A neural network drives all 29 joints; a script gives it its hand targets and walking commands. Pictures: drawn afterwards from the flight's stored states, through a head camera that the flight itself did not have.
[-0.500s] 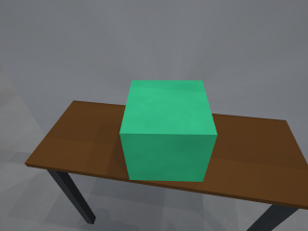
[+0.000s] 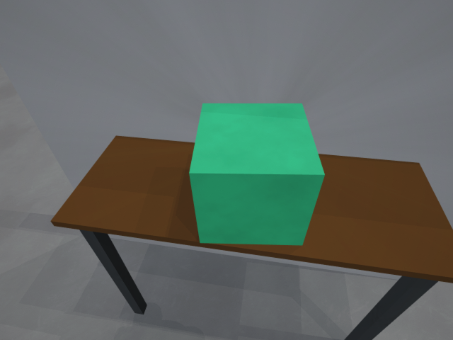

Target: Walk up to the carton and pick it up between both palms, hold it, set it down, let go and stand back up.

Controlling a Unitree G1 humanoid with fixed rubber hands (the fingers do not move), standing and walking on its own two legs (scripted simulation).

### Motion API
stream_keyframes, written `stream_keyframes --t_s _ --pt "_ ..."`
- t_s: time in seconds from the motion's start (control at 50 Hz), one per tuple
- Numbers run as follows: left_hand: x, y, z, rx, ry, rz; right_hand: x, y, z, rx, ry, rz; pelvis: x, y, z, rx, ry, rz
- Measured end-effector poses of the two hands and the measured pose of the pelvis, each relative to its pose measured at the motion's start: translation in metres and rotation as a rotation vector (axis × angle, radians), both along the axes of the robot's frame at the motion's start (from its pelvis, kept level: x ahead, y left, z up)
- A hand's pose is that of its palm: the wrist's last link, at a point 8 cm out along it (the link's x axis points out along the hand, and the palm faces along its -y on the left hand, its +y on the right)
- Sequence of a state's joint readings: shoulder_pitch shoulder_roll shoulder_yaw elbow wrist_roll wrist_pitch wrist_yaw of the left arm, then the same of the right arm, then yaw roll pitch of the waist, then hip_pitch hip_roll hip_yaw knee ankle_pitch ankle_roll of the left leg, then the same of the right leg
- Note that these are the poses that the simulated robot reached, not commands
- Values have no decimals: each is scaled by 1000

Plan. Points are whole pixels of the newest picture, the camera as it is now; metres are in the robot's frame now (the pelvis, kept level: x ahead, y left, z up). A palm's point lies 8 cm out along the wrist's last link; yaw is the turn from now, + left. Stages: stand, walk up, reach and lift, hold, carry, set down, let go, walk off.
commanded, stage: stand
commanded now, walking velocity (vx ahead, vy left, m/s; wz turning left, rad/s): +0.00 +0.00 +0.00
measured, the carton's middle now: (251, 172) +0.49 -0.02 +0.03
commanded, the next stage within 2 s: none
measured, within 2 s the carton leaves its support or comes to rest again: neither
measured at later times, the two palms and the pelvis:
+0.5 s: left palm out of the picture +0.01 +0.24 -0.12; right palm out of the picture +0.02 -0.27 -0.12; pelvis +0.00 -0.01 +0.00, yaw +0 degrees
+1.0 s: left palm out of the picture +0.04 +0.23 -0.13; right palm out of the picture +0.03 -0.27 -0.12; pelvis +0.02 -0.02 +0.00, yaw +0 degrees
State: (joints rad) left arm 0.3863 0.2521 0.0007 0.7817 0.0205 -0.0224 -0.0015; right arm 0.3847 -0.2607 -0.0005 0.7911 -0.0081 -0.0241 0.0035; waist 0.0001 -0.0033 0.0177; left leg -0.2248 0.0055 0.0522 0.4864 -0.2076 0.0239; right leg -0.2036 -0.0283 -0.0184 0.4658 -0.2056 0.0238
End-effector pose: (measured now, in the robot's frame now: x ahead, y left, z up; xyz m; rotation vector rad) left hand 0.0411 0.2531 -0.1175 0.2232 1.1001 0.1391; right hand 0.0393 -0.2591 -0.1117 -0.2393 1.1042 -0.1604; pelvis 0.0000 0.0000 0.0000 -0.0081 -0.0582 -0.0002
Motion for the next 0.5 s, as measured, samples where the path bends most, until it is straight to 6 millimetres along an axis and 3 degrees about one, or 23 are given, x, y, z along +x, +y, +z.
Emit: stream_keyframes --t_s 0.24,0.5 --pt "-40 2 -5 15 98 30 -18 -3 -7 1 51 -2 -5 -2 -2 2 11 3" --pt "-31 -11 -7 6 110 36 -15 -9 -10 6 81 -9 4 -11 -1 4 20 5"
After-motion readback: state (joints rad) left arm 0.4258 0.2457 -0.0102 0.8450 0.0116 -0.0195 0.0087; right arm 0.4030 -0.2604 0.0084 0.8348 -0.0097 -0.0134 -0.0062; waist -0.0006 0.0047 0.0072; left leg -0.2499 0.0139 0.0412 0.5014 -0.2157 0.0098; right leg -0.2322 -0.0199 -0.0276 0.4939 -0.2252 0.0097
